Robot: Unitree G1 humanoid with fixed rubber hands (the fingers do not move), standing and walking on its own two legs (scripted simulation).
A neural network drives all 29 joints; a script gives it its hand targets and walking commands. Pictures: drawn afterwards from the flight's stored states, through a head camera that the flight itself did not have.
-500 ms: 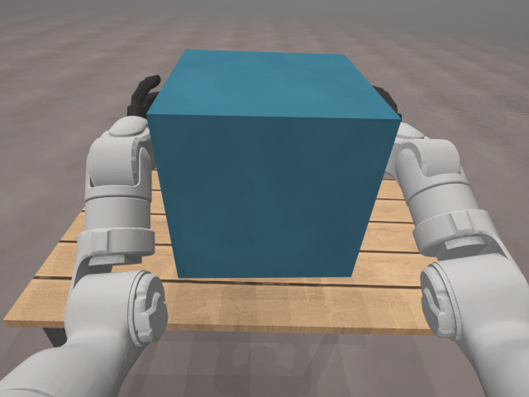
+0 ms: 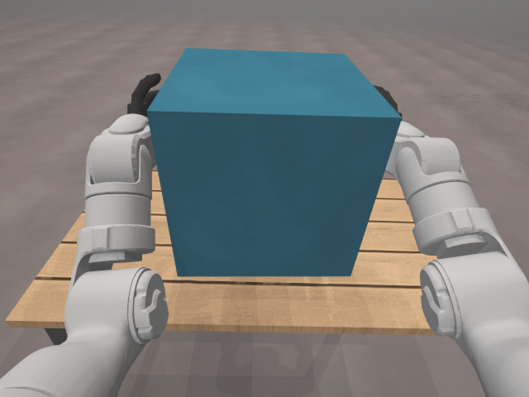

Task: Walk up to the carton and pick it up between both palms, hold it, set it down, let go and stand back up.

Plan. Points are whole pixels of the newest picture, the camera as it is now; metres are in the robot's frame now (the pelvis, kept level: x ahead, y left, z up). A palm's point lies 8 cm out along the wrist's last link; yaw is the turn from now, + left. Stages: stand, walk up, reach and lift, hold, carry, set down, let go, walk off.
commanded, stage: hold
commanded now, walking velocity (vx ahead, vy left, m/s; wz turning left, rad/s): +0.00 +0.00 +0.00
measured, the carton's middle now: (265, 158) +0.38 +0.01 +0.24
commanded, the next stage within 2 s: none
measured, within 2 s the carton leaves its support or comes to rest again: neither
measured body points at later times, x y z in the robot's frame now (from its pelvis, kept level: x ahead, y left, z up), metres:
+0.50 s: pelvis +0.00 +0.00 +0.00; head -0.09 +0.03 +0.44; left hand +0.38 +0.18 +0.28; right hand +0.39 -0.16 +0.28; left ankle +0.02 +0.12 -0.75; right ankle +0.01 -0.12 -0.75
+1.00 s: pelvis +0.00 +0.00 +0.00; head -0.09 +0.02 +0.44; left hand +0.38 +0.18 +0.29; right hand +0.38 -0.16 +0.29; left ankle +0.02 +0.12 -0.75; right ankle +0.01 -0.12 -0.75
